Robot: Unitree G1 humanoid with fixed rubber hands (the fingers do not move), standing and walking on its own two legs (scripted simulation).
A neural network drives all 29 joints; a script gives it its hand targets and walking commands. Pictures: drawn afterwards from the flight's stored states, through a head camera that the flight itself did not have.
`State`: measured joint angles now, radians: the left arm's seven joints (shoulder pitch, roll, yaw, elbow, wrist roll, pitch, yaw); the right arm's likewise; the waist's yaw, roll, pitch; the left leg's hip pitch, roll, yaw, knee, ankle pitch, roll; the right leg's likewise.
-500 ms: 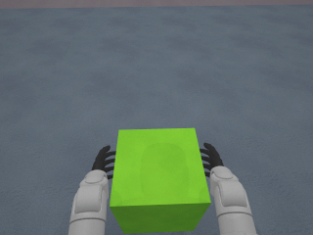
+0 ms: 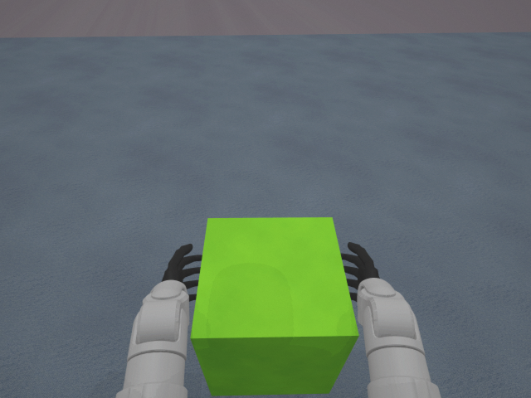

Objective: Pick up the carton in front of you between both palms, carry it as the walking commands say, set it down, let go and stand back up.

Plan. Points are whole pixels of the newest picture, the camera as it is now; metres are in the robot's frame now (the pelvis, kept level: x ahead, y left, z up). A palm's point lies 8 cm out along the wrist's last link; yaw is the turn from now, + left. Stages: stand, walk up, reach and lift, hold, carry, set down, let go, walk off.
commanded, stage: set down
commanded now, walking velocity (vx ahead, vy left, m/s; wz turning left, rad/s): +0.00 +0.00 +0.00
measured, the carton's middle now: (270, 308) +0.30 +0.00 -0.03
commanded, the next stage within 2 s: none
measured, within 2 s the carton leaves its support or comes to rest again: neither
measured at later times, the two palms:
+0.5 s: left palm (177, 316) +0.33 +0.18 -0.11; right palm (328, 300) +0.36 -0.12 -0.10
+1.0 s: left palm (185, 329) +0.38 +0.19 -0.25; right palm (310, 314) +0.42 -0.11 -0.25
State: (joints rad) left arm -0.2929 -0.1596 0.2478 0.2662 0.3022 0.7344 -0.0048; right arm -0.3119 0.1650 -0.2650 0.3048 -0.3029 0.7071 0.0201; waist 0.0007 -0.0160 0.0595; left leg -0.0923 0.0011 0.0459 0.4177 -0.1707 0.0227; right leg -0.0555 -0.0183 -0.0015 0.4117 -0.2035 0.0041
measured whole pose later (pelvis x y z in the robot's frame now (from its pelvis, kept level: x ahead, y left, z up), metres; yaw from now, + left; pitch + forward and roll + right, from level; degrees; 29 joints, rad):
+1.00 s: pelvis -0.04 -0.02 -0.18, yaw +2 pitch +41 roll -1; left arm -0.80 -0.06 0.51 0.59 0.27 0.28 -0.02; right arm -0.82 0.11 -0.44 0.63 -0.24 0.26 -0.07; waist 0.06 -0.05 -0.18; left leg -1.67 0.00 -0.03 1.36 -0.41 -0.02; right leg -1.63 0.06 0.01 1.40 -0.48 -0.01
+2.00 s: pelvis -0.06 -0.02 -0.39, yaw +2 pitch +42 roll +0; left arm -1.31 0.20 0.36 0.80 -0.02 0.26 0.11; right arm -1.41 -0.21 -0.17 0.92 0.00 0.23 -0.16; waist 0.12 -0.03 0.25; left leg -2.30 -0.02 -0.02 2.10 -0.53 -0.03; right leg -2.25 0.08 0.00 2.15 -0.63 0.01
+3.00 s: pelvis -0.07 -0.03 -0.41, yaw +2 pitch +35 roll +2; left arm -1.42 0.27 0.49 1.02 0.08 0.18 -0.05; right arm -1.50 -0.21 -0.27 1.03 -0.15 0.17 -0.01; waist 0.10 0.00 0.40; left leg -2.26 -0.01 -0.02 2.18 -0.53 -0.04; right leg -2.23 0.09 0.01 2.24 -0.62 0.00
